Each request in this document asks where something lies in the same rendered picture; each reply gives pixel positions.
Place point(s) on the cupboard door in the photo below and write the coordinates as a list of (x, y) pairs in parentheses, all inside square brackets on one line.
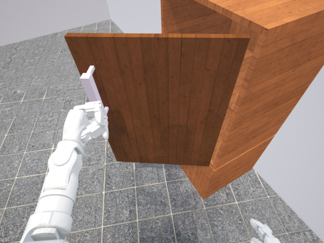
[(167, 93)]

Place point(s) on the handle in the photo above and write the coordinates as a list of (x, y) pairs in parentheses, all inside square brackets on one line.
[(90, 88)]

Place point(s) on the robot left hand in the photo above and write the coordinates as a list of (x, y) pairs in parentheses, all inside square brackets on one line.
[(78, 128)]

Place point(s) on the left robot forearm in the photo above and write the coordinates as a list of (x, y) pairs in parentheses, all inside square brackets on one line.
[(52, 217)]

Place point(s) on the robot right hand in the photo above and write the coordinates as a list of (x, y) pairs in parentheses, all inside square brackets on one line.
[(264, 232)]

